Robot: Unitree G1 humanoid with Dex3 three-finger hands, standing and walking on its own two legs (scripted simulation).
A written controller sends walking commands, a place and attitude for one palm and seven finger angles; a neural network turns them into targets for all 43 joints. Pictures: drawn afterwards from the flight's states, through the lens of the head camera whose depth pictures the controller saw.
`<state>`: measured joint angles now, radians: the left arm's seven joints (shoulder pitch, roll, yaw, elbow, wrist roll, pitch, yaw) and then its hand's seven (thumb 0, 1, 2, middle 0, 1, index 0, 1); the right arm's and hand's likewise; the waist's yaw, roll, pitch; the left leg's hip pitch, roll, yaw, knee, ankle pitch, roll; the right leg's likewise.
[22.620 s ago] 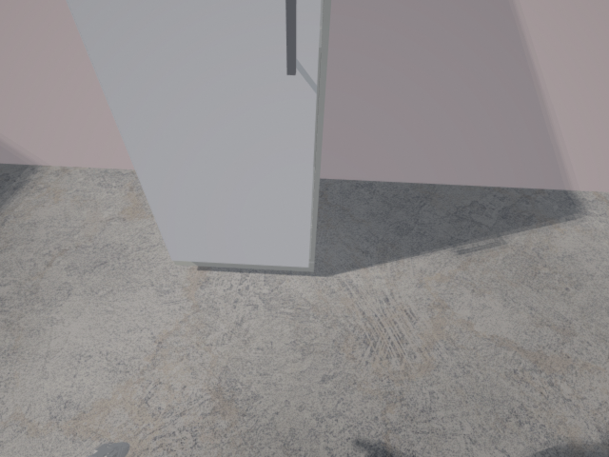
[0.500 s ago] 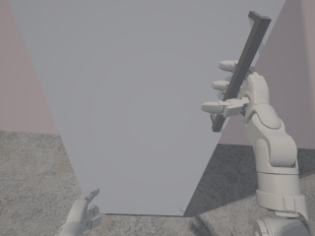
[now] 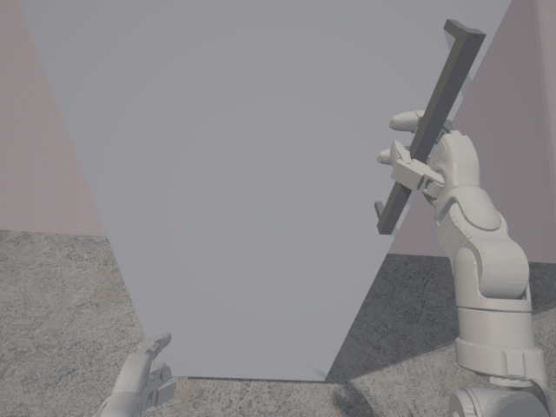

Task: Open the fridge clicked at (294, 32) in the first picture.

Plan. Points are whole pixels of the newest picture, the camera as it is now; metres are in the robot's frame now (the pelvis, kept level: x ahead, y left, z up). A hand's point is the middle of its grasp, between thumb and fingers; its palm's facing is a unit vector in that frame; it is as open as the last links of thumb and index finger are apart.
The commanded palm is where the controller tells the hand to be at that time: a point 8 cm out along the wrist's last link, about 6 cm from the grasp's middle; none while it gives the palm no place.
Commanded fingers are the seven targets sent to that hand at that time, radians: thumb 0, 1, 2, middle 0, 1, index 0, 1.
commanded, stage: grip the handle and tug to test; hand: right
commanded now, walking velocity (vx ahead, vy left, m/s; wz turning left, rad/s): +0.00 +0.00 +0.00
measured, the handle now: (413, 144) +0.41 -0.14 +0.25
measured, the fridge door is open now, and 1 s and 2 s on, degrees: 0 1 20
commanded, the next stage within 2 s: pull the door a little, standing still in 0.70 s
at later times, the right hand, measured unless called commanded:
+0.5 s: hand (400, 169) +0.36 -0.11 +0.24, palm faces -0.02 +1.00 -0.04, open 5.5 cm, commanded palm +0.31 -0.16 +0.25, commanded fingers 0.00 -0.90 -0.90 0.45 1.40 0.45 1.40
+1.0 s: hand (404, 180) +0.34 -0.12 +0.24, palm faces -0.02 +1.00 -0.07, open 5.8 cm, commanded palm +0.29 -0.17 +0.25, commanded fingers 0.00 -0.90 -0.90 0.45 1.40 0.45 1.40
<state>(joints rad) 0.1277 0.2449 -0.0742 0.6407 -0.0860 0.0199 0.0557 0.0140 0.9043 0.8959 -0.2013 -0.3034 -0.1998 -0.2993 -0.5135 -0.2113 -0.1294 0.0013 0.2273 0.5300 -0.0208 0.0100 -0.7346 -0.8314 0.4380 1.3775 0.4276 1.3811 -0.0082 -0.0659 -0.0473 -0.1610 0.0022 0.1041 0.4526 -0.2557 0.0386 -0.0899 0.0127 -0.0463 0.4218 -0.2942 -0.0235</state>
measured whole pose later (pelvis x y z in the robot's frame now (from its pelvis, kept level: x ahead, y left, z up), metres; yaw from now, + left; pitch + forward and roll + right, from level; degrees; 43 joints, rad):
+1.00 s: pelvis +0.03 -0.01 +0.00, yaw +0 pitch +0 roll +0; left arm 0.09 0.24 -0.07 0.58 -0.07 0.04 0.01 0.01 0.90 0.90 -0.20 -0.30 -0.20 -0.30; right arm -0.26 -0.19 -0.13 -0.40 0.23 0.62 -0.01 0.00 -0.78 -0.80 0.43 1.39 0.26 1.40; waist -0.02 -0.09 -0.09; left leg -0.19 0.01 0.10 0.50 -0.31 0.03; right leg -0.11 0.02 -0.04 0.46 -0.35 -0.03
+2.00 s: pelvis -0.11 +0.00 -0.01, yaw -2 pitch -1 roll -3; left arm 0.22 0.16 -0.01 0.57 0.00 -0.03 0.02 0.01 0.91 0.90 -0.20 -0.30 -0.20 -0.30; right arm -0.06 -0.29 -0.03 -0.51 0.00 -0.01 -0.11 -0.13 -0.65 -0.69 0.42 1.40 0.13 1.07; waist 0.11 0.00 0.10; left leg -0.47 0.04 0.04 0.79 -0.34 0.00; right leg -0.24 -0.02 0.01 0.50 -0.25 0.06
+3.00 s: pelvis -0.11 +0.30 -0.01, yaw -44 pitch +1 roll -2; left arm 0.04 0.20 0.05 0.54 -0.01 0.00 0.01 0.01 0.91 0.90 -0.20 -0.30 -0.20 -0.30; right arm -0.21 -0.26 0.06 -0.57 0.02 -0.07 -0.06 -0.10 -0.62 -0.84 0.54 1.40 0.16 1.20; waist 0.04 0.08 0.22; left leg -0.31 0.05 0.24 0.58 -0.29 0.10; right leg -0.22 0.02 -0.15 0.58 -0.35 0.00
